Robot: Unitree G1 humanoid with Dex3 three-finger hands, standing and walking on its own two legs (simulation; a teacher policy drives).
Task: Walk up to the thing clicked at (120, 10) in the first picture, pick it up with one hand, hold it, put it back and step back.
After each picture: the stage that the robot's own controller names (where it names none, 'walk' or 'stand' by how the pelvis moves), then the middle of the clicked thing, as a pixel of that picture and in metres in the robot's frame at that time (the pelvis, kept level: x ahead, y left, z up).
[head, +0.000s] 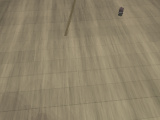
stand; (120, 11) +2.15 -0.58 -0.72
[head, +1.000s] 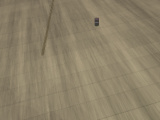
walk; (96, 21) +2.06 -0.06 -0.69
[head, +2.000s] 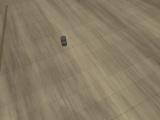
walk; (63, 41) +1.43 +0.29 -0.71
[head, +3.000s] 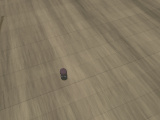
walk; (63, 74) +0.92 +0.24 -0.71
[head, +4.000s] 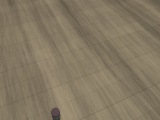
walk; (56, 114) +0.52 +0.19 -0.70
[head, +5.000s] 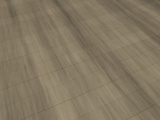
stand; out of the picture +0.38 +0.20 -0.72
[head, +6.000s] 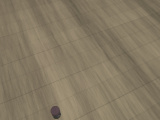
stand; (55, 112) +0.44 +0.19 -0.70
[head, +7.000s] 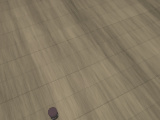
stand; (53, 113) +0.41 +0.20 -0.69
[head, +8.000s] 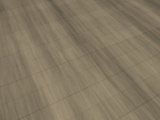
walk; out of the picture +0.36 +0.17 -0.71
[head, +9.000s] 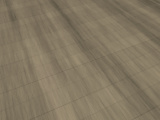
stand; out of the picture +0.38 +0.21 -0.71
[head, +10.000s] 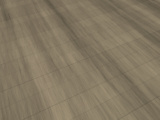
stand; out of the picture +0.39 +0.23 -0.72
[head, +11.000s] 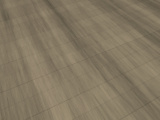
stand; out of the picture +0.38 +0.24 -0.73
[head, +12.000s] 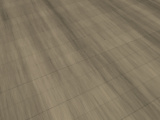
stand; out of the picture +0.37 +0.24 -0.73
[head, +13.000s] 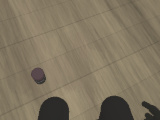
go down; (39, 76) +0.44 +0.22 -0.42
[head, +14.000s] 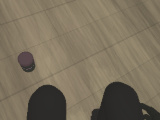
go down; (27, 62) +0.47 +0.23 -0.31
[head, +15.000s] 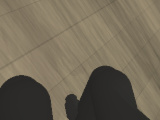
close in; out of the picture +0.45 +0.26 -0.24
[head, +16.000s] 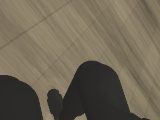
close; out of the picture +0.45 +0.28 -0.23
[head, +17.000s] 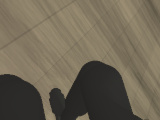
lift; out of the picture +0.44 +0.27 -0.23
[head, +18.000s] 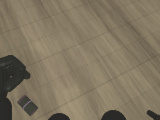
lift; (27, 105) +0.37 +0.33 -0.53
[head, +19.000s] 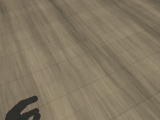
go down; out of the picture +0.33 +0.33 -0.70
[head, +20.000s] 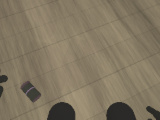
walk; (30, 91) +0.39 +0.33 -0.49
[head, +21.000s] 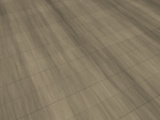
stand; out of the picture +0.33 +0.32 -0.68
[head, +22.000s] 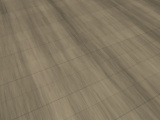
stand; out of the picture +0.35 +0.31 -0.68
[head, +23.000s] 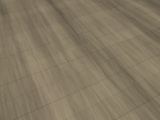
stand; out of the picture +0.36 +0.31 -0.68
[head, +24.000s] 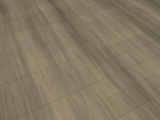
stand; out of the picture +0.36 +0.30 -0.68
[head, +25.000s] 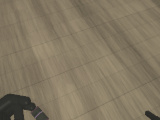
close; (39, 115) +0.39 +0.30 -0.61
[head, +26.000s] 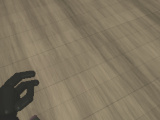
close; out of the picture +0.38 +0.30 -0.67
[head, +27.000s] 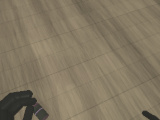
close; (39, 112) +0.40 +0.29 -0.60
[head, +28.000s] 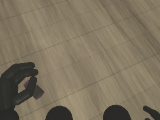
hold; (33, 89) +0.43 +0.29 -0.49
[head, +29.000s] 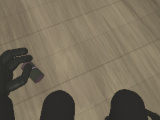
close; (32, 71) +0.46 +0.29 -0.38
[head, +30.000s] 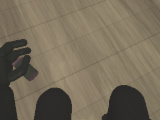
close; (26, 69) +0.48 +0.29 -0.34
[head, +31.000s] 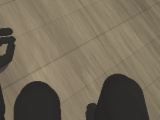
hold; out of the picture +0.46 +0.31 -0.28
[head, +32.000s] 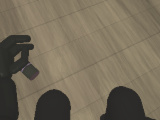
close; (27, 68) +0.48 +0.28 -0.36
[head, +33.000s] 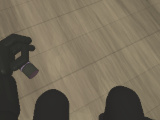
close; (26, 67) +0.49 +0.27 -0.36
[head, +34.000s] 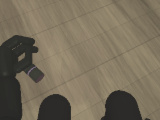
close; (33, 71) +0.49 +0.27 -0.40
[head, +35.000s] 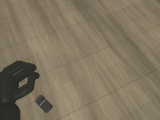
close; (43, 103) +0.44 +0.26 -0.59
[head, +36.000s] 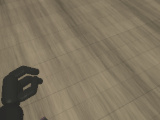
close; out of the picture +0.42 +0.26 -0.69
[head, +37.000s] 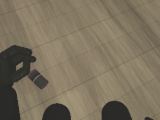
hold; (38, 79) +0.48 +0.26 -0.48
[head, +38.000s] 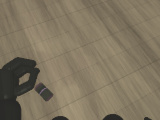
close; (43, 91) +0.47 +0.25 -0.55
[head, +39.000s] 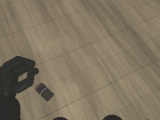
close; (44, 91) +0.47 +0.24 -0.56
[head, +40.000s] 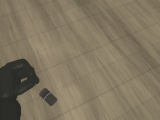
hold; (48, 96) +0.48 +0.24 -0.58
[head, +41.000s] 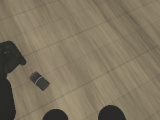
crouch; (39, 81) +0.49 +0.24 -0.51
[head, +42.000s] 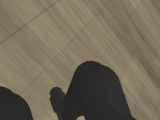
lower; out of the picture +0.50 +0.32 -0.26
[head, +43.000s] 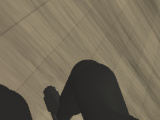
lower; out of the picture +0.50 +0.33 -0.26
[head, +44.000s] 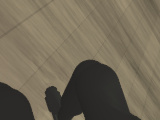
lower; out of the picture +0.50 +0.32 -0.26
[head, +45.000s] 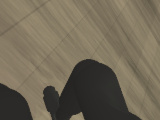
lower; out of the picture +0.51 +0.32 -0.26
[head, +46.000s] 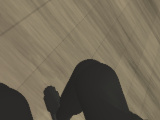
loosen; out of the picture +0.52 +0.32 -0.26
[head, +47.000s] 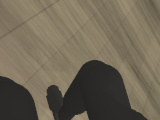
rise; out of the picture +0.52 +0.32 -0.26
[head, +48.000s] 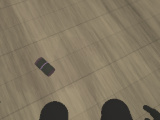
walk; (45, 66) +0.55 +0.21 -0.48
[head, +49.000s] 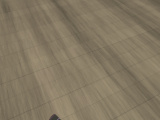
stand; out of the picture +0.49 +0.19 -0.69
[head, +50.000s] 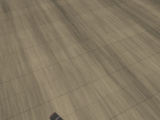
stand; out of the picture +0.50 +0.20 -0.69
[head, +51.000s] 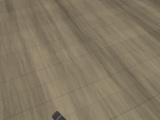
stand; (59, 119) +0.51 +0.19 -0.71
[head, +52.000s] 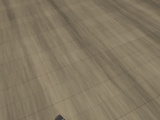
stand; out of the picture +0.52 +0.20 -0.75
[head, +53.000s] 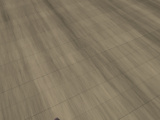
stand; out of the picture +0.49 +0.21 -0.75
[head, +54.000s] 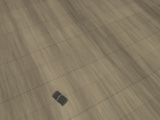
walk; (60, 98) +0.55 +0.16 -0.73
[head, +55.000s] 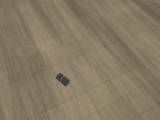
walk; (62, 79) +0.75 +0.15 -0.73
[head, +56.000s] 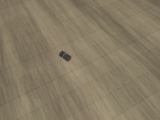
walk; (65, 56) +1.06 +0.27 -0.72
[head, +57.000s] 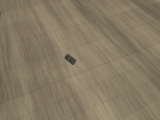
stand; (70, 59) +1.12 +0.14 -0.74
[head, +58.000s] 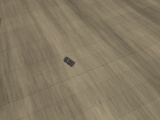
stand; (69, 61) +1.16 +0.17 -0.75
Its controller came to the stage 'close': yes
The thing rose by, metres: 0.20
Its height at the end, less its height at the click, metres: -0.02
